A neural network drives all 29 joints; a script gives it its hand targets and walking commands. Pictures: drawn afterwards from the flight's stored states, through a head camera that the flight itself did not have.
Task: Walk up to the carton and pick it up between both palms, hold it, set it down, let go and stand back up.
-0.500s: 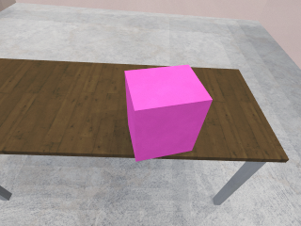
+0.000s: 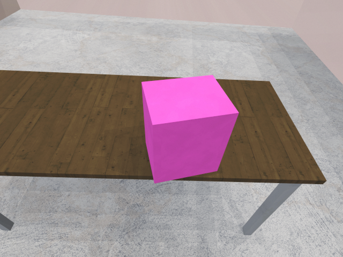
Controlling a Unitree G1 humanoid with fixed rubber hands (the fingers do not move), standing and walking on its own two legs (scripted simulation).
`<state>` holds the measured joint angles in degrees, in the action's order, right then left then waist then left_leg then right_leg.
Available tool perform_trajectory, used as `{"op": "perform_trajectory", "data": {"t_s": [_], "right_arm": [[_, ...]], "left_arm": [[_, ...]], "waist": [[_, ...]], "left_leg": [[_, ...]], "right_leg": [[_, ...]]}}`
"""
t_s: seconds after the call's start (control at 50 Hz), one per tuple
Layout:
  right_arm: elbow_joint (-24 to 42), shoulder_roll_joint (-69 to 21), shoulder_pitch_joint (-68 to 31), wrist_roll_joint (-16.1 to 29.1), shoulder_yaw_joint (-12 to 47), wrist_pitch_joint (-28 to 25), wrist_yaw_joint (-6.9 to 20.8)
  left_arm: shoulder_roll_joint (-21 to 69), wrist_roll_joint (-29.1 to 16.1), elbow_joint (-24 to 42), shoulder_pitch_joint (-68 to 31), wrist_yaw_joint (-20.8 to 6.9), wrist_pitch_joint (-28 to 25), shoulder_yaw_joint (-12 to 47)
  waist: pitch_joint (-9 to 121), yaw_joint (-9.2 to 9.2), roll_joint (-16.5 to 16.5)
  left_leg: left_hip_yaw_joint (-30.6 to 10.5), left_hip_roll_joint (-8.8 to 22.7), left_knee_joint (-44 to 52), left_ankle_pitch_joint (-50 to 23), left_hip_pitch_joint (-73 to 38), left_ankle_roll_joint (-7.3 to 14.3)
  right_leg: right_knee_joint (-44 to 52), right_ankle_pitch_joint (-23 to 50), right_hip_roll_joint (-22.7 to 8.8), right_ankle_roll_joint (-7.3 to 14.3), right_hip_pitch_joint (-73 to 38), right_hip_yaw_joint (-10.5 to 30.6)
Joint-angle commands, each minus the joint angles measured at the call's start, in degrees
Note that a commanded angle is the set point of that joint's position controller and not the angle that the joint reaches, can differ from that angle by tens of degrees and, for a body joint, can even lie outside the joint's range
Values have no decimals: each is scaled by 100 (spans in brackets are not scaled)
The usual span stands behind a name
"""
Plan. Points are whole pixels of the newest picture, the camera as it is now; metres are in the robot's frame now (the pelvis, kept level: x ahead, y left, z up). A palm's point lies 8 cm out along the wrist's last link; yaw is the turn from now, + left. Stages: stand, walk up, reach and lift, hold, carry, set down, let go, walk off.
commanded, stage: walk up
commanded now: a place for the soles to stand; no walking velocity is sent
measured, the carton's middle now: (182, 130) +0.49 -0.03 +0.02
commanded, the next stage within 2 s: reach and lift in 0.10 s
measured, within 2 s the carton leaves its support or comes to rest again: neither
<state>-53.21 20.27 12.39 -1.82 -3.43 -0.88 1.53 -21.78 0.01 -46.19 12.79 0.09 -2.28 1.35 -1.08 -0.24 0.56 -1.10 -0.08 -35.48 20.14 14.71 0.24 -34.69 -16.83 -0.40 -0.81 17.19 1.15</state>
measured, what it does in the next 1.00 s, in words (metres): stands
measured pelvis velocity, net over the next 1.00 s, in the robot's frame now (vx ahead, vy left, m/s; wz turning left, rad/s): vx -0.03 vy -0.03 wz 0.01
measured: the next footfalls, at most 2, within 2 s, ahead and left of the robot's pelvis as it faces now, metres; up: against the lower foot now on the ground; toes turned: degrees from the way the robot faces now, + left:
none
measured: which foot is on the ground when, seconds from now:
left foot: down 0.00-1.00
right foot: down 0.00-1.00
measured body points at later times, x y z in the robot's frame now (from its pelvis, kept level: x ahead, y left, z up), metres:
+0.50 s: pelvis +0.00 -0.01 +0.00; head +0.03 -0.01 +0.45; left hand +0.20 +0.25 -0.07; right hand +0.16 -0.31 -0.09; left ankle -0.01 +0.12 -0.73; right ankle +0.02 -0.13 -0.73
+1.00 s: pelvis -0.03 -0.03 +0.01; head -0.05 -0.03 +0.46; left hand +0.15 +0.21 -0.05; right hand +0.15 -0.29 -0.05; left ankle -0.01 +0.12 -0.73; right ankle +0.02 -0.13 -0.73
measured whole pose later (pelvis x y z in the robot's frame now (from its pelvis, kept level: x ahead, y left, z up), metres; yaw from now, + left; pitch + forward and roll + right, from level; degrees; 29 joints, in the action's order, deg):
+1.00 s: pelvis -0.03 -0.03 +0.01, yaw +0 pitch -4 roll +2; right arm -37.5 18.2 10.0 2.0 -3.5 -10.0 9.2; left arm -13.1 -1.6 -26.0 11.4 8.0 6.0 2.3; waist -1.6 -0.2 0.6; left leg -1.4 0.1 -26.3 13.2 9.3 -1.1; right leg -30.2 -12.3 -0.4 0.8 13.8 0.7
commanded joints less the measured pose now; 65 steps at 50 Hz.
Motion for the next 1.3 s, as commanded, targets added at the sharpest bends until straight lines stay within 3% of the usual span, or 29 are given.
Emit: {"op": "perform_trajectory", "data": {"t_s": [0.0, 0.08, 0.1, 0.14, 0.18, 0.24, 0.32, 0.4, 0.48, 0.52, 0.66, 0.72, 0.82, 0.88, 0.92, 0.96, 1.06, 1.18, 1.28], "right_arm": [[405, 1279, -372, 109, -163, -143, -95], [402, 1276, -384, 109, -166, -130, -106], [-64, 336, -2256, -521, -747, -1041, 59], [20, 915, -1803, -621, -1021, -1122, 339], [227, 988, -1657, -573, -1097, -1184, 365], [443, 983, -1355, -378, -1121, -1215, 330], [953, 1035, -635, 240, -752, -1423, 382], [1028, 1156, -257, 518, -626, -1576, 428], [720, 1110, -147, 607, -277, -1473, 522], [696, 1086, -226, 594, -168, -1381, 545], [1554, 676, -296, 541, -238, -1319, 561], [2040, 453, -390, 530, -277, -1361, 564], [2630, 386, -707, 557, -398, -1211, 679], [2860, 476, -892, 630, -407, -1085, 732], [2814, 632, -915, 675, -442, -988, 763], [2836, 743, -934, 760, -462, -923, 783], [2941, 637, -842, 936, -362, -801, 825], [3543, 611, -940, 1242, -270, -963, 812], [3634, 844, -649, 1511, -273, -1269, 821]], "left_arm": [[-1251, 92, -139, -231, 91, -210, -374], [-1211, 100, -116, -209, 90, -207, -349], [-668, -84, 990, -2219, 201, 1102, -661], [-386, 111, 1430, -2143, 305, 1881, -567], [-358, 206, 1875, -2035, 258, 2017, -616], [-294, 46, 2750, -1864, 275, 2123, -535], [5, -16, 3287, -1053, 417, 1791, -551], [154, 31, 3129, -321, 490, 1596, -641], [276, 253, 2737, -25, 460, 1550, -871], [275, 307, 2777, -75, 445, 1513, -949], [347, 25, 3499, -485, 539, 1115, -777], [377, -239, 3754, -693, 646, 788, -582], [485, -519, 3992, -1234, 823, 457, -257], [600, -528, 3724, -1302, 885, 442, -231], [737, -439, 3492, -1215, 914, 486, -221], [826, -330, 3445, -1117, 944, 537, -230], [1013, -335, 3405, -895, 973, 634, -193], [1151, -393, 4144, -988, 1128, 352, -232], [1377, -505, 4632, -477, 1248, 61, -113]], "waist": [[288, 79, -178], [240, 84, -150], [-486, 260, -82], [-614, 363, -380], [-443, 324, -243], [528, 280, -190], [1587, 36, -174], [1507, 13, -17], [939, -21, 154], [632, -20, 231], [436, -4, 454], [602, -83, 560], [630, -49, 474], [404, -92, 368], [155, -54, 301], [104, -107, 232], [-1, -203, 626], [375, -345, 753], [809, -325, 785]], "left_leg": [[-551, 596, 850, -1044, -277, 399], [-598, 634, 998, -817, -152, 422], [390, 151, 623, 229, 1550, -180], [187, 418, 752, 792, 1761, 53], [376, 455, 750, 530, 1560, 59], [479, 348, 577, -589, 408, -173], [395, 265, 425, -2606, -894, -348], [226, 168, 578, -3803, -1315, -413], [221, 8, 975, -3449, -937, -313], [233, -30, 1157, -3057, -787, -300], [407, -80, 1610, -1601, -613, -151], [513, -41, 1678, -874, -435, -75], [544, 92, 1861, 478, 213, 46], [520, 187, 2042, 1072, 801, 160], [420, 298, 2287, 1364, 1153, 231], [412, 305, 2372, 1298, 1265, 250], [404, 59, 2151, 345, 0, -12], [432, -3, 1953, -261, -277, -14], [406, -7, 1728, -1110, -652, -50]], "right_leg": [[475, 1244, -474, 467, -266, 507], [493, 1082, -444, 441, -294, 484], [141, -546, -109, 273, -46, -457], [-346, -429, 144, 254, -450, -644], [-302, -213, 200, 245, -537, -760], [108, 482, 133, 347, -474, -679], [387, 1944, 286, 338, -939, -557], [649, 2674, 435, 214, -1264, -523], [901, 2823, 369, 120, -1567, -396], [1023, 2510, 351, 77, -1534, -365], [1396, 1573, 198, 79, -1443, -192], [1424, 915, 102, 97, -1338, -97], [1374, -591, 65, 174, -1268, -17], [1269, -988, 118, 135, -1538, 19], [1143, -818, 236, 92, -1793, -101], [1140, -667, 251, 93, -1991, -89], [1760, -795, -27, 211, -984, 46], [1718, -393, 1, 176, -973, 155], [1463, 710, 155, 155, -1029, 19]]}}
